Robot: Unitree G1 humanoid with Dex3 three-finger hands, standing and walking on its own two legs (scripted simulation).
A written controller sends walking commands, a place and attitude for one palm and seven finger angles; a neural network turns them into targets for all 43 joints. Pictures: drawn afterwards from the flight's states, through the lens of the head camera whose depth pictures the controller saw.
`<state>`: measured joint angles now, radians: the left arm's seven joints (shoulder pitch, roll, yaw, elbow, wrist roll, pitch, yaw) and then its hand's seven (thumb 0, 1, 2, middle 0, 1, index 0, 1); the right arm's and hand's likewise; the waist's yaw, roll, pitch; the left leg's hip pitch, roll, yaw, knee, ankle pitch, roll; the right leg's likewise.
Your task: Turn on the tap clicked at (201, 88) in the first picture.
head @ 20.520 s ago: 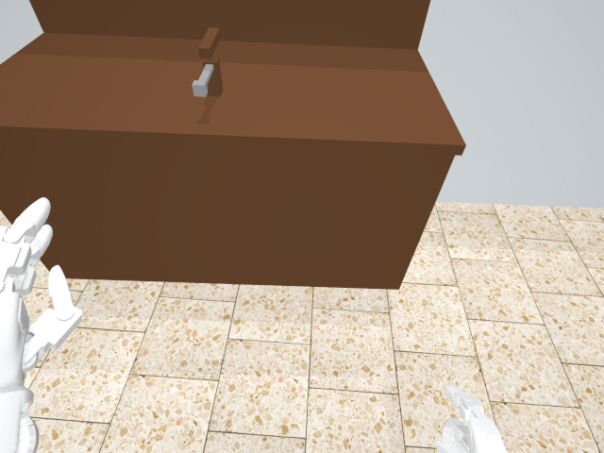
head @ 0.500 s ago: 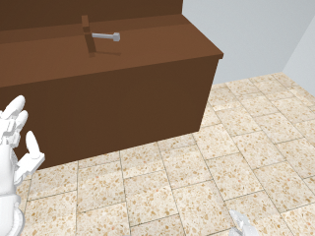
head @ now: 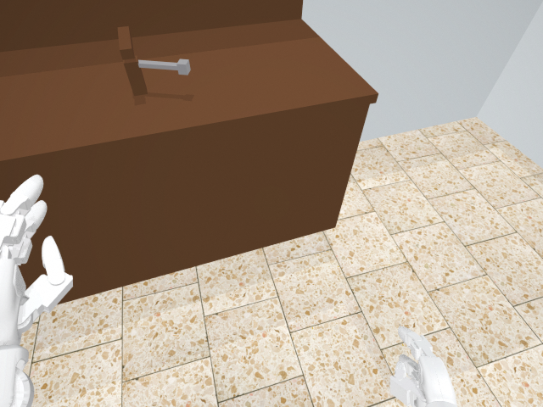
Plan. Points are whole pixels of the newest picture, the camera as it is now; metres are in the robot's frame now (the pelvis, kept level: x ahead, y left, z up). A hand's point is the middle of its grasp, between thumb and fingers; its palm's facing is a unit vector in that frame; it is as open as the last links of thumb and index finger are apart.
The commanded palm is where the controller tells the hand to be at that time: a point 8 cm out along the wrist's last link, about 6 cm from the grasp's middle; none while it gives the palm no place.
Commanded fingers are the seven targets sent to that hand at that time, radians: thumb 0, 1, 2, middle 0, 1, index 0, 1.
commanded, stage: stop stepping back and stand still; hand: left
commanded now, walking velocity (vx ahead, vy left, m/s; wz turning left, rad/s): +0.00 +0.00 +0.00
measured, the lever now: (183, 67) +0.87 +0.28 +0.06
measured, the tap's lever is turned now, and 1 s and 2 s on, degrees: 65 65 65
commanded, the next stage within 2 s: stand and check the lever's angle in 0.06 s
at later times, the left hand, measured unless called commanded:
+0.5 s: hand (37, 299) +0.19 +0.26 +0.15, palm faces +0.41 -0.84 -0.35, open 7.4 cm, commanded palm +0.14 +0.29 +0.18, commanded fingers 0.00 0.90 0.90 -0.20 -0.30 -0.20 -0.30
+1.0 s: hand (13, 308) +0.18 +0.28 +0.15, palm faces +0.42 -0.84 -0.33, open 7.4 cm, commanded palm +0.13 +0.31 +0.18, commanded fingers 0.00 0.90 0.90 -0.20 -0.30 -0.20 -0.30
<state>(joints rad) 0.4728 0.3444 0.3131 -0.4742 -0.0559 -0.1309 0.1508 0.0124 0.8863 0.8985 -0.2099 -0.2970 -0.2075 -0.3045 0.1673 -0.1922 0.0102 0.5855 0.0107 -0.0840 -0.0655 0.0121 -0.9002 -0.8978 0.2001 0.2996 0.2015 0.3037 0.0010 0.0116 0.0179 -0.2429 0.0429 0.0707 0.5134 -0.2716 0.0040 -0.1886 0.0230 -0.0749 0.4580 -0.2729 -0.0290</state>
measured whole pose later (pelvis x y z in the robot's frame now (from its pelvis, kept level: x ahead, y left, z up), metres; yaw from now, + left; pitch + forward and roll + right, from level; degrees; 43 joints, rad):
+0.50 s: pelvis -0.02 +0.01 +0.00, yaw +0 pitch +0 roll -1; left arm 0.46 0.33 0.31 -0.44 -0.05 -0.13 0.16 0.01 0.89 0.90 -0.21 -0.30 -0.21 -0.30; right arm 0.20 -0.20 0.01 0.61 0.00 -0.08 -0.07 0.01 -0.90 -0.90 0.20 0.30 0.20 0.30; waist 0.01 0.02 0.00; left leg -0.25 0.03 0.07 0.47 -0.22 0.03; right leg -0.18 0.01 -0.08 0.40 -0.21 -0.01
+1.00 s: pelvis -0.03 +0.03 +0.00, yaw +1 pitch +0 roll -2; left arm 0.45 0.33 0.31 -0.45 -0.04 -0.14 0.16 0.01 0.89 0.90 -0.21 -0.30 -0.21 -0.30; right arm 0.19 -0.19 0.02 0.60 -0.01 -0.09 -0.07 0.01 -0.90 -0.90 0.20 0.30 0.20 0.30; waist 0.01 0.00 0.01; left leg -0.26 0.01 0.07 0.46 -0.20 0.05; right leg -0.19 -0.01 -0.07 0.38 -0.19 0.01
